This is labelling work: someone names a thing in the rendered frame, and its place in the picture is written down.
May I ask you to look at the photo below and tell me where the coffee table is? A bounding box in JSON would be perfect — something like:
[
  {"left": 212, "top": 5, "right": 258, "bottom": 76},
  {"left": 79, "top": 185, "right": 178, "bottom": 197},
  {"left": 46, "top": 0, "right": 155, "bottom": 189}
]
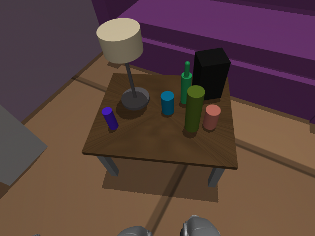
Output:
[{"left": 82, "top": 73, "right": 238, "bottom": 187}]

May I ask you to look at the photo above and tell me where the sofa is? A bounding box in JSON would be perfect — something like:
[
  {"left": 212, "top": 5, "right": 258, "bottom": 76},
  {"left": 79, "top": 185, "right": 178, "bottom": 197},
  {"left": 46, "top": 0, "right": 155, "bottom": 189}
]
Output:
[{"left": 92, "top": 0, "right": 315, "bottom": 124}]

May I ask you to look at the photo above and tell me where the desk lamp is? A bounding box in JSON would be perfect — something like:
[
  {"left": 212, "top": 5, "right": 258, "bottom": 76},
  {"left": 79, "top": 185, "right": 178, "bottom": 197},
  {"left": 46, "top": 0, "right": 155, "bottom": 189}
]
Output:
[{"left": 96, "top": 18, "right": 150, "bottom": 111}]

